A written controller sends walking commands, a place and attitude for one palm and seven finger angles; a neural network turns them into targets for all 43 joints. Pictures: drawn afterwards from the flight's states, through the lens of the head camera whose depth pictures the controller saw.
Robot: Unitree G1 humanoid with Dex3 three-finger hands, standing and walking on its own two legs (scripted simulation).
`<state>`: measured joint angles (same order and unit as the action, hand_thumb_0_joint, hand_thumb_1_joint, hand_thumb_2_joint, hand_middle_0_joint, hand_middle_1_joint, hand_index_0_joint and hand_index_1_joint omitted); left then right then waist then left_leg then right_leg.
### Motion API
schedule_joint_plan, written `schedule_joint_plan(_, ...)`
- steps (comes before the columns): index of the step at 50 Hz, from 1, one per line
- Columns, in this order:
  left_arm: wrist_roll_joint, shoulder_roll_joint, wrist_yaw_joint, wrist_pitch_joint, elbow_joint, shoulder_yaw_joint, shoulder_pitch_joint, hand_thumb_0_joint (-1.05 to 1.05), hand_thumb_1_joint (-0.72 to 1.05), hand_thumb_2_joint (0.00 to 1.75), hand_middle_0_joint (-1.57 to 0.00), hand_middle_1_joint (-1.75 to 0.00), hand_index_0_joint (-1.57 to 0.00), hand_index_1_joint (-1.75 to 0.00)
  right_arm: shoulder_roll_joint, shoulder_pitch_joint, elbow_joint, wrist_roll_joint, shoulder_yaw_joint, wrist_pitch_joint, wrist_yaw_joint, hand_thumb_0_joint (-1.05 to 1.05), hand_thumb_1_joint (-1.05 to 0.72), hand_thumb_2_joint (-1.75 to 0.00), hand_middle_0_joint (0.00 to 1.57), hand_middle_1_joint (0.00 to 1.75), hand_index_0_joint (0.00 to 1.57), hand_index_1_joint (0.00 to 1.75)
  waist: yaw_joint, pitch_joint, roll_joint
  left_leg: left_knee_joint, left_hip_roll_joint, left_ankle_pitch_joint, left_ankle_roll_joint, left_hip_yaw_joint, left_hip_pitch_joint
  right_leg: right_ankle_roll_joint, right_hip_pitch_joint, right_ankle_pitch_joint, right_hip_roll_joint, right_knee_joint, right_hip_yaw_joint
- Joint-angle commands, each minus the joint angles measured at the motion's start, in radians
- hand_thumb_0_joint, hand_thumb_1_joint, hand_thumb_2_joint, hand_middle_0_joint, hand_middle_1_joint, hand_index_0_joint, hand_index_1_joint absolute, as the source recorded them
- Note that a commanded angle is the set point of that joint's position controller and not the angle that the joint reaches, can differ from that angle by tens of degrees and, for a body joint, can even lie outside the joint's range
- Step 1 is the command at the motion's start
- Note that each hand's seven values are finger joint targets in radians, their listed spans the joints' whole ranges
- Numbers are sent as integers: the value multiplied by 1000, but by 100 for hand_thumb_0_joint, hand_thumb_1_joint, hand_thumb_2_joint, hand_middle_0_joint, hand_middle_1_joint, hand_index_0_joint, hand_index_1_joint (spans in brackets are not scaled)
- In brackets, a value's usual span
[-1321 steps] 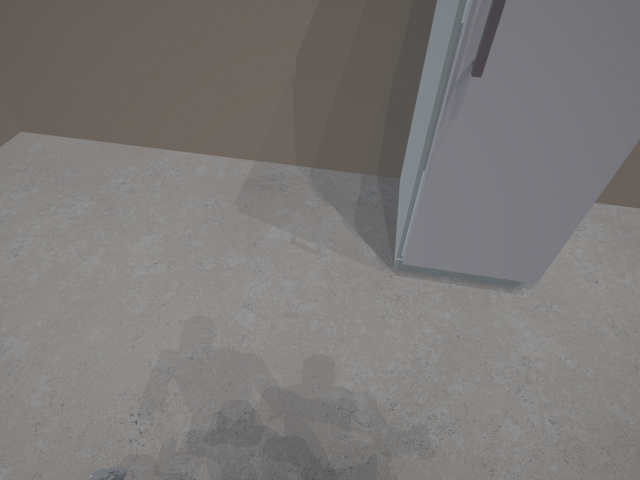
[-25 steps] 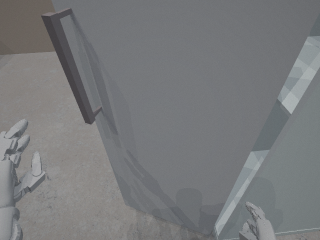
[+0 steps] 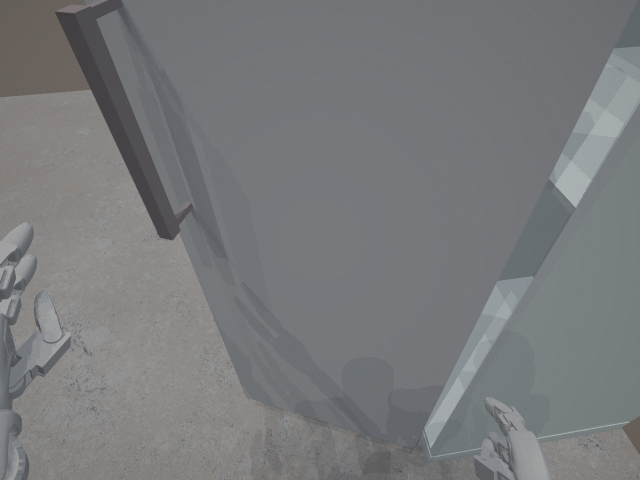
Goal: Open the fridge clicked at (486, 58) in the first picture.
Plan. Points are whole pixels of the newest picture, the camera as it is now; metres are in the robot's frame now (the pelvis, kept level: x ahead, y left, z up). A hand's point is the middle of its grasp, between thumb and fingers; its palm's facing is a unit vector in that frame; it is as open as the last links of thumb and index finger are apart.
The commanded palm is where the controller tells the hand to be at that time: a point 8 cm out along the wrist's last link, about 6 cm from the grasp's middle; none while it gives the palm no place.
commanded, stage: step back with the hand held close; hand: left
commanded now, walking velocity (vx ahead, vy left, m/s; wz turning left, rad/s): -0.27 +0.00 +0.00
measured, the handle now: (144, 137) +0.43 +0.26 +0.23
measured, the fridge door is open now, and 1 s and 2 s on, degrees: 65 65 65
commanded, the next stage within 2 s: stop stepping back and stand still in 0.90 s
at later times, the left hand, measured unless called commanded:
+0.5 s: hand out of the picture +0.13 +0.30 +0.15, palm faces +0.49 -0.76 -0.43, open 7.5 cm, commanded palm +0.07 +0.33 +0.17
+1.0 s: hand out of the picture +0.00 +0.30 +0.16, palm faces +0.56 -0.71 -0.42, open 7.5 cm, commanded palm -0.08 +0.34 +0.17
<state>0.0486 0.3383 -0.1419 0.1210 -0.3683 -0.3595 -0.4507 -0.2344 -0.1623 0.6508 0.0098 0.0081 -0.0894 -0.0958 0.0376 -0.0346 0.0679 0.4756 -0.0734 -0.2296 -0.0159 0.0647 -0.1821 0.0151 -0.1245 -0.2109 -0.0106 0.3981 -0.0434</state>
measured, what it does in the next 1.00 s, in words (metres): shifts its weight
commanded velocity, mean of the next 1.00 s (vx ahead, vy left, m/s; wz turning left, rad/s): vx -0.31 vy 0.00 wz -0.02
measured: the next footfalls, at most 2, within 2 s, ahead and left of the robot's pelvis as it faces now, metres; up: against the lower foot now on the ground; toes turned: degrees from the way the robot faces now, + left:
left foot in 1.14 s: -0.09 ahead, +0.16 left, +0.00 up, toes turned +3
right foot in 1.36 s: -0.31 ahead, -0.03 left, +0.00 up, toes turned -1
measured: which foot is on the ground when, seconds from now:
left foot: down 0.00-1.00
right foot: down 0.00-1.00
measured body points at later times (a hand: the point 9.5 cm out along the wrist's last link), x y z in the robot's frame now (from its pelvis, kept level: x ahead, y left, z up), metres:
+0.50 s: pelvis -0.07 +0.03 -0.02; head -0.07 +0.03 +0.43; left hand +0.09 +0.33 +0.17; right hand +0.09 -0.20 -0.11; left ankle +0.02 +0.13 -0.74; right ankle +0.01 -0.13 -0.74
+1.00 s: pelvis -0.18 +0.03 -0.05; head -0.16 +0.04 +0.40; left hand -0.03 +0.34 +0.18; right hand +0.03 -0.19 -0.12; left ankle +0.01 +0.13 -0.73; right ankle +0.00 -0.12 -0.73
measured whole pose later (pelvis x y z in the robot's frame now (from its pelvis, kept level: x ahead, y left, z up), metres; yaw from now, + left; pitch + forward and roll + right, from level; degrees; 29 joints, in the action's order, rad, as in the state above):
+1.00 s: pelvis -0.18 +0.03 -0.05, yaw +7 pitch -5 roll -2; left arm 0.02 0.42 -0.17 0.25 -0.55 -0.46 -0.42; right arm -0.20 -0.16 0.61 0.02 -0.01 -0.12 -0.11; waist -0.01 -0.12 0.00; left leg 0.77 -0.04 -0.30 0.05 0.10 -0.61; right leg -0.02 -0.54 -0.32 0.00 0.78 0.06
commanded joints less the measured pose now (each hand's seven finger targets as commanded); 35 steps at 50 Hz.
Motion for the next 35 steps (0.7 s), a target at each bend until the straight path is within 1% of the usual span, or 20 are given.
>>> schedule_joint_plan(1, -6, 207, -23, 59, -243, -122, -51, 0, 90, 90, -20, -30, -20, -30, -94, 92, -198, -4, -42, -15, -12, 0, -90, -90, 20, 30, 20, 30, -8, 183, -31, 10, -3, 276, 27, 1, 47, -20, -72, 314, -89, 8, 62)
schedule_joint_plan(2, -5, 213, -27, 59, -268, -128, -54, 0, 90, 90, -20, -30, -20, -30, -96, 94, -210, -5, -43, -7, -14, 0, -90, -90, 20, 30, 20, 30, -6, 198, 0, 7, -12, 305, 27, -1, 41, -17, -70, 311, -80, 28, 56)
schedule_joint_plan(4, -3, 248, -37, 60, -286, -164, -66, 0, 90, 90, -20, -30, -20, -30, -100, 100, -222, -6, -46, 3, -22, 0, -90, -90, 20, 30, 20, 30, 1, 206, 17, -12, -31, 350, 29, -26, 16, -10, -61, 284, -57, 68, 36)
schedule_joint_plan(6, 1, 235, -40, 60, -283, -159, -75, 0, 90, 90, -20, -30, -20, -30, -100, 95, -236, -10, -45, 12, -26, 0, -90, -90, 20, 30, 20, 30, 1, 191, 0, -27, -49, 343, 34, -37, -25, -1, -69, 235, -38, 96, 27)
schedule_joint_plan(7, 2, 232, -43, 60, -281, -158, -75, 0, 90, 90, -20, -30, -20, -30, -103, 92, -239, -10, -45, 14, -28, 0, -90, -90, 20, 30, 20, 30, 0, 181, 15, -37, -55, 310, 38, -40, -52, 1, -72, 202, -34, 106, 29)
schedule_joint_plan(9, 0, 239, -48, 68, -285, -164, -53, 0, 90, 90, -20, -30, -20, -30, -110, 93, -240, -11, -48, 12, -32, 0, -90, -90, 20, 30, 20, 30, 0, 162, 35, -62, -66, 206, 47, -60, -113, 2, -68, 141, -23, 119, 30)
schedule_joint_plan(11, -5, 221, -52, 78, -280, -151, -43, 0, 90, 90, -20, -30, -20, -30, -112, 84, -240, -12, -44, 5, -33, 0, -90, -90, 20, 30, 20, 30, -4, 139, 48, -87, -75, 78, 58, -75, -188, 2, -60, 97, -17, 143, 35)
schedule_joint_plan(12, -9, 210, -52, 83, -267, -144, -37, 0, 90, 90, -20, -30, -20, -30, -114, 81, -238, -13, -44, 1, -32, 0, -90, -90, 20, 30, 20, 30, -7, 123, 48, -100, -77, -25, 63, -81, -233, 1, -57, 65, -17, 150, 42)
schedule_joint_plan(14, -16, 226, -57, 97, -270, -160, -20, 0, 90, 90, -20, -30, -20, -30, -121, 77, -233, -12, -46, -9, -34, 0, -90, -90, 20, 30, 20, 30, -9, 112, 16, -104, -66, -168, 70, -96, -289, -3, -48, 49, -24, 138, 57)
schedule_joint_plan(15, -19, 208, -57, 104, -278, -143, -18, 0, 90, 90, -20, -30, -20, -30, -114, 71, -230, -14, -44, -13, -33, 0, -90, -90, 20, 30, 20, 30, -16, 110, 8, -94, -61, -213, 70, -91, -302, -6, -58, 40, -32, 132, 67)
schedule_joint_plan(18, -25, 212, -63, 123, -283, -149, -7, 0, 90, 90, -20, -30, -20, -30, -113, 62, -222, -12, -41, -27, -33, 0, -90, -90, 20, 30, 20, 30, -23, 91, -18, -77, -48, -317, 70, -97, -336, -14, -102, -50, -47, 105, 92)
schedule_joint_plan(19, -30, 229, -65, 130, -295, -165, 9, 0, 90, 90, -20, -30, -20, -30, -119, 62, -219, -9, -46, -31, -35, 0, -90, -90, 20, 30, 20, 30, -22, 96, -12, -79, -50, -334, 73, -109, -345, -15, -93, -67, -46, 104, 95)
schedule_joint_plan(23, -38, 215, -72, 154, -294, -157, 32, 0, 90, 90, -20, -30, -20, -30, -110, 56, -210, -5, -41, -47, -36, 0, -90, -90, 20, 30, 20, 30, -28, 72, 1, -64, -47, -400, 73, -111, -378, -25, -138, -172, -50, 93, 113)
schedule_joint_plan(24, -40, 234, -75, 162, -309, -175, 47, 0, 90, 90, -20, -30, -20, -30, -116, 57, -208, -2, -45, -53, -38, 0, -90, -90, 20, 30, 20, 30, -26, 85, 26, -80, -54, -392, 75, -127, -384, -23, -112, -139, -44, 115, 102)
schedule_joint_plan(26, -39, 221, -74, 170, -295, -174, 21, 0, 90, 90, -20, -30, -20, -30, -107, 54, -205, -3, -40, -62, -38, 0, -90, -90, 20, 30, 20, 30, -22, 100, 33, -89, -62, -392, 79, -134, -401, -19, -87, -97, -33, 151, 92)
schedule_joint_plan(29, -43, 232, -73, 182, -298, -197, 9, 0, 90, 90, -20, -30, -20, -30, -116, 51, -211, -4, -49, -75, -36, 0, -90, -90, 20, 30, 20, 30, -20, 110, 36, -103, -69, -445, 86, -152, -451, -16, -43, -101, -16, 183, 89)
schedule_joint_plan(31, -44, 218, -69, 188, -305, -187, 6, 0, 90, 90, -20, -30, -20, -30, -111, 54, -208, -5, -44, -80, -31, 0, -90, -90, 20, 30, 20, 30, -22, 96, 50, -99, -68, -472, 87, -149, -481, -21, -48, -106, -11, 201, 100)
schedule_joint_plan(33, -45, 221, -68, 193, -296, -197, 3, 0, 90, 90, -20, -30, -20, -30, -112, 50, -204, -2, -47, -84, -29, 0, -90, -90, 20, 30, 20, 30, -23, 79, 33, -81, -62, -492, 87, -145, -507, -29, -66, -130, -13, 193, 124)
schedule_joint_plan(34, -46, 238, -69, 194, -298, -211, 8, 0, 90, 90, -20, -30, -20, -30, -116, 51, -205, -1, -51, -85, -30, 0, -90, -90, 20, 30, 20, 30, -22, 80, 14, -63, -52, -474, 84, -146, -498, -33, -74, -113, -18, 183, 140)
schedule_joint_plan(35, -42, 228, -67, 197, -302, -201, 0, 0, 90, 90, -20, -30, -20, -30, -104, 51, -198, 0, -46, -87, -28, 0, -90, -90, 20, 30, 20, 30, -25, 83, -10, -31, -40, -434, 79, -133, -467, -40, -110, -85, -34, 165, 168)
